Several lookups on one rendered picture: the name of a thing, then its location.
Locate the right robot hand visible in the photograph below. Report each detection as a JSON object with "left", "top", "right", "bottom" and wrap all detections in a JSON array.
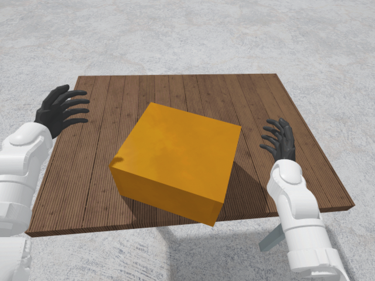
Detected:
[{"left": 260, "top": 118, "right": 296, "bottom": 163}]

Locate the carton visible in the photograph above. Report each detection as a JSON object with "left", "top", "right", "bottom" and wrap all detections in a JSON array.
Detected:
[{"left": 109, "top": 102, "right": 241, "bottom": 227}]

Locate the robot left forearm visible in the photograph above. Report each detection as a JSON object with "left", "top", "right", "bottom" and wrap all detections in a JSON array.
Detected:
[{"left": 0, "top": 122, "right": 53, "bottom": 237}]

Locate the left robot hand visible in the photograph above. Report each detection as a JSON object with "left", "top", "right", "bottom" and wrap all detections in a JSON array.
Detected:
[{"left": 34, "top": 84, "right": 90, "bottom": 139}]

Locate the robot right forearm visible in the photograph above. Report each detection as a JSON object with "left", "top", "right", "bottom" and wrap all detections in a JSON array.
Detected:
[{"left": 267, "top": 159, "right": 350, "bottom": 281}]

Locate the left robot upper arm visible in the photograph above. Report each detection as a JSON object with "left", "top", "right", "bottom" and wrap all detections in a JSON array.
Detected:
[{"left": 0, "top": 237, "right": 32, "bottom": 281}]

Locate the table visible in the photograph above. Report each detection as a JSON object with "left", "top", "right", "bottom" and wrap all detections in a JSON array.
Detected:
[{"left": 24, "top": 73, "right": 355, "bottom": 252}]

